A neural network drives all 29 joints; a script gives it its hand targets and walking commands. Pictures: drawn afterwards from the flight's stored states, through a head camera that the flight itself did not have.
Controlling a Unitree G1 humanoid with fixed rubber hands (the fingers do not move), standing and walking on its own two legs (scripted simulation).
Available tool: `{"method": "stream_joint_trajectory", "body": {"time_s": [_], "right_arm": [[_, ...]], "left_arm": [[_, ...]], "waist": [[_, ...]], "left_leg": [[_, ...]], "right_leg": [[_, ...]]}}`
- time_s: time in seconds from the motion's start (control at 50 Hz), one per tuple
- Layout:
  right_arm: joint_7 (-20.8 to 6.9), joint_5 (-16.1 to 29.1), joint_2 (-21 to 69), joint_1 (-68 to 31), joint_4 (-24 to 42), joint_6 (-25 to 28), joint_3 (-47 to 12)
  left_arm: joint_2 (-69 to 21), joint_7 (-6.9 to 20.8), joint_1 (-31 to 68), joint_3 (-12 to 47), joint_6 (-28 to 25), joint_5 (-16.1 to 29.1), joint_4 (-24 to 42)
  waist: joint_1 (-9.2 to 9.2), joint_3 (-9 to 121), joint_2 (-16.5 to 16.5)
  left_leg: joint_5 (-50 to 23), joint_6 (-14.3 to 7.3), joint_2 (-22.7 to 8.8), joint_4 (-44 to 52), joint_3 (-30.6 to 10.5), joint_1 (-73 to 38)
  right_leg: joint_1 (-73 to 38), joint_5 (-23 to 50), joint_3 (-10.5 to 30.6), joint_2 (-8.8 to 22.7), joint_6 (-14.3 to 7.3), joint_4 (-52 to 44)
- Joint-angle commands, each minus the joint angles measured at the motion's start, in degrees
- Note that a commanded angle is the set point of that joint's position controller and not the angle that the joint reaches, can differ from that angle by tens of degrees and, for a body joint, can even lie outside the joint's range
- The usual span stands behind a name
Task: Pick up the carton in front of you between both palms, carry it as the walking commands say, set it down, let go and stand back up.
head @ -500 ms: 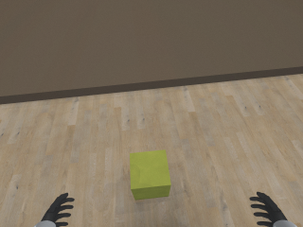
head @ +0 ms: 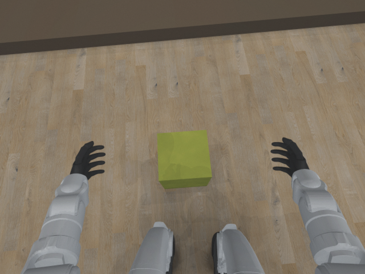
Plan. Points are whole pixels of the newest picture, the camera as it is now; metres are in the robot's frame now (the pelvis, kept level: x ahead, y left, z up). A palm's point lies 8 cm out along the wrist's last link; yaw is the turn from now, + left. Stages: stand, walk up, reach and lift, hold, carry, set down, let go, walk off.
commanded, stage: reach and lift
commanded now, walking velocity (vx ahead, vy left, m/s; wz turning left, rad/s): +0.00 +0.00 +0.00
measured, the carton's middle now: (183, 161) +0.48 +0.04 -0.58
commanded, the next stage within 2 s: none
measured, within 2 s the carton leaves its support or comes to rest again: neither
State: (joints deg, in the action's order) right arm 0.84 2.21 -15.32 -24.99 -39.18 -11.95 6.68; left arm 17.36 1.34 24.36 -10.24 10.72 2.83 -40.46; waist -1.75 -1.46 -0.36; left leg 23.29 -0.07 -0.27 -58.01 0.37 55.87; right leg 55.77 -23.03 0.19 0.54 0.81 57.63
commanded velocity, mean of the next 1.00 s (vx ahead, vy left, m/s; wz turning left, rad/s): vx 0.00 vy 0.00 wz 0.00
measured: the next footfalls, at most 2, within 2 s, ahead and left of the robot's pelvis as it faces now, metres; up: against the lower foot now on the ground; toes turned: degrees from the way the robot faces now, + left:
none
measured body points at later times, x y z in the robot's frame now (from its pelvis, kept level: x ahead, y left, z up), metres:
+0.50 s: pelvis -0.05 +0.00 -0.06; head +0.27 +0.01 +0.26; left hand +0.48 +0.24 -0.15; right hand +0.52 -0.15 -0.15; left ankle +0.03 +0.12 -0.67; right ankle +0.04 -0.13 -0.67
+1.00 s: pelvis -0.05 -0.01 -0.22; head +0.31 +0.00 +0.05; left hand +0.46 +0.24 -0.38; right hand +0.50 -0.15 -0.39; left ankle +0.03 +0.12 -0.67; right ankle +0.04 -0.13 -0.67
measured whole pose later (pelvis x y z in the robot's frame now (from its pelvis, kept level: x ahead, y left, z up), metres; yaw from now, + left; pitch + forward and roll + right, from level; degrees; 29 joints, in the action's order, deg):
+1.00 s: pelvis -0.05 -0.01 -0.22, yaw +1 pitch +51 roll +0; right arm 7.5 5.1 -17.2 -72.4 -53.0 -6.7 8.7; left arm 18.9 -3.2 69.2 -15.3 4.4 7.6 -53.3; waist -3.3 -1.9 -0.9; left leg 30.6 1.4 0.7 -103.0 -1.4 123.0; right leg 122.8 -31.0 1.4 -1.3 1.4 103.2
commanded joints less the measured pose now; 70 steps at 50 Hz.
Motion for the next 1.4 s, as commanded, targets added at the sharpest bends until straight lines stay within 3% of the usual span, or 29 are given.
{"method": "stream_joint_trajectory", "body": {"time_s": [0.0,0.16,0.3,0.38,0.48,0.6,0.68,0.76,0.86,0.98,1.14,1.26,1.34,1.38], "right_arm": [[0.8,0.8,-7.5,-15.8,3.8,0.5,2.1],[1.5,0.9,-8.3,-41.7,-3.8,-2.7,4.1],[1.6,-1.1,-8.8,-59.4,-11.6,-2.9,7.1],[1.8,-3.5,-8.7,-64.5,-13.1,-1.6,9.3],[2.0,-5.8,-6.9,-62.8,-11.3,1.2,11.1],[2.0,-8.1,-1.7,-56.4,-11.1,5.5,13.1],[2.7,-8.8,0.0,-52.5,-11.6,7.1,13.0],[3.9,-6.3,-1.4,-53.3,-10.0,8.1,10.1],[6.0,-0.9,-5.2,-57.7,-7.3,7.8,4.9],[7.3,5.3,-8.9,-66.1,-6.4,5.7,0.6],[7.0,8.1,-11.0,-75.5,-17.8,4.6,-1.0],[6.0,8.2,-12.5,-79.4,-24.0,6.8,-1.2],[6.1,9.9,-14.3,-82.4,-23.2,8.4,-2.7],[6.3,10.5,-14.9,-83.9,-22.1,8.9,-4.3]], "left_arm": [[8.3,-0.6,14.3,-2.7,-0.6,0.9,3.8],[9.2,-1.2,39.5,-4.5,1.9,1.6,-2.5],[8.7,-2.1,55.8,-7.6,2.2,-0.5,-8.8],[8.3,-2.4,60.3,-10.1,0.9,-2.4,-9.5],[6.1,-2.0,58.4,-12.3,-2.0,-4.4,-7.0],[1.8,-1.1,51.6,-15.2,-6.2,-6.6,-7.4],[0.9,-1.1,47.6,-16.2,-8.0,-6.9,-9.0],[2.8,-1.9,48.4,-14.9,-8.9,-4.9,-8.5],[6.8,-3.5,52.9,-8.5,-8.8,1.8,-6.5],[11.2,-5.4,61.5,-3.8,-6.7,6.8,-6.0],[12.6,-6.8,71.6,-1.0,-5.5,8.3,-16.6],[13.0,-6.4,76.5,0.5,-7.3,8.5,-22.8],[14.3,-6.9,79.6,2.4,-8.7,10.2,-22.1],[14.6,-7.2,81.0,2.4,-9.0,11.2,-20.1]], "waist": [[-0.63,36.4,0.2],[-1.43,43.5,0.0],[-2.88,49.0,-0.5],[-3.31,55.1,-1.2],[-3.24,63.6,-1.2],[-3.37,60.9,-1.5],[-3.41,58.9,-2.8],[-3.62,61.0,-3.2],[-2.79,69.8,-3.4],[-3.55,72.7,-2.7],[-3.68,56.7,-2.1],[-3.17,49.0,-1.1],[-2.86,53.5,-0.6],[-3.76,54.4,-2.3]], "left_leg": [[-28.0,2.1,2.6,3.2,-0.8,-12.5],[-9.4,2.3,2.4,3.5,1.0,-2.7],[-4.9,2.6,2.7,1.1,2.3,3.1],[-8.7,2.7,3.4,-0.1,2.5,3.4],[-22.5,2.5,4.1,-1.9,1.9,1.6],[-34.4,2.5,3.8,-8.6,0.9,11.6],[-35.2,2.6,3.6,-15.6,0.5,20.1],[-33.4,3.0,3.8,-23.5,0.7,24.7],[-30.7,3.5,3.6,-33.5,1.6,28.8],[-19.5,3.2,3.0,-42.0,3.0,31.4],[-3.7,2.6,1.1,-48.2,3.0,40.3],[-4.4,2.6,0.4,-53.0,1.5,41.5],[-10.2,2.6,0.5,-56.4,1.0,37.2],[-11.7,2.6,0.9,-57.0,1.2,39.1]], "right_leg": [[-12.3,23.5,0.3,-3.4,1.2,-1.9],[-4.9,6.2,-0.8,-3.3,1.0,-1.6],[0.8,1.6,-1.6,-4.2,0.8,0.9],[1.3,5.3,-1.5,-4.8,0.9,2.0],[0.0,18.2,-0.8,-5.6,0.5,4.0],[10.0,29.5,0.3,-5.2,0.8,10.5],[20.1,29.6,0.3,-5.1,1.5,17.6],[26.9,26.4,-0.2,-5.1,2.1,24.9],[24.6,26.4,-0.8,-5.1,2.0,35.7],[24.6,17.0,-2.0,-5.0,1.6,44.4],[34.2,1.4,-2.0,-3.3,1.4,50.5],[40.2,0.9,-1.7,-2.6,1.2,55.6],[38.6,5.8,-1.9,-2.4,1.3,59.2],[36.0,7.8,-1.8,-2.3,1.2,60.7]]}}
